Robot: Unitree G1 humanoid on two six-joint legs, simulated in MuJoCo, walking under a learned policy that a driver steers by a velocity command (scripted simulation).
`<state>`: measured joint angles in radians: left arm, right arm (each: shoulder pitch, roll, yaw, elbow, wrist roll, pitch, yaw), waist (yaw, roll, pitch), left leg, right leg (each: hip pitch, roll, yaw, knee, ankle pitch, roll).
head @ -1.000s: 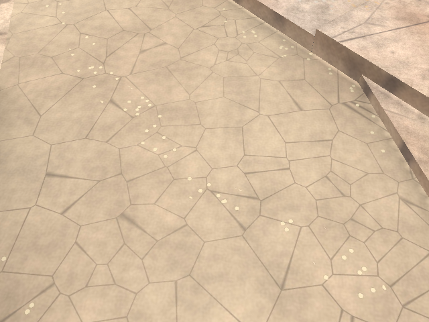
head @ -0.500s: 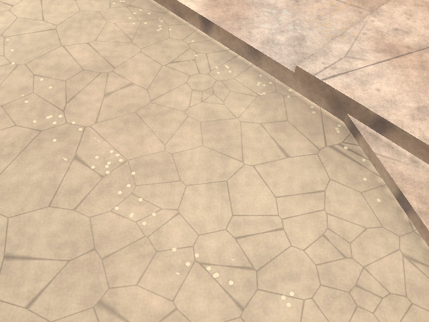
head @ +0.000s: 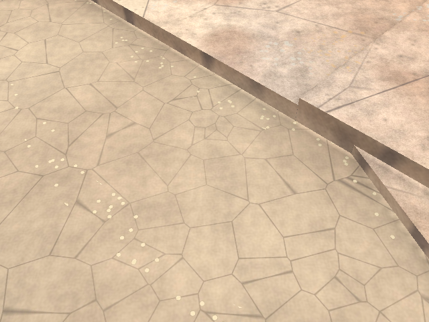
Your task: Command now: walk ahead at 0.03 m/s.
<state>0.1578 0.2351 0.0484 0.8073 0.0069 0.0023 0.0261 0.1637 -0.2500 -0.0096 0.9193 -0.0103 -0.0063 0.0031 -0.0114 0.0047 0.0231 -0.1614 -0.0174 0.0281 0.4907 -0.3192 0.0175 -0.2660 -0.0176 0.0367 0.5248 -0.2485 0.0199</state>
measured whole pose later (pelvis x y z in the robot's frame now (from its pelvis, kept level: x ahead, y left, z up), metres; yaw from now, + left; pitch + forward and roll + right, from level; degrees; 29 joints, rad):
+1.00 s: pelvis +0.03 +0.07 +0.02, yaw +18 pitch +2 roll -2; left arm 0.11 0.31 0.09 0.91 -0.02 -0.06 0.00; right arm 0.34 -0.27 -0.06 0.88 0.00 -0.06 -0.02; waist -0.05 -0.02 -0.03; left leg 0.01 -0.04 -0.05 0.17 -0.21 0.07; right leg -0.57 -0.06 0.02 0.67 -0.04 0.03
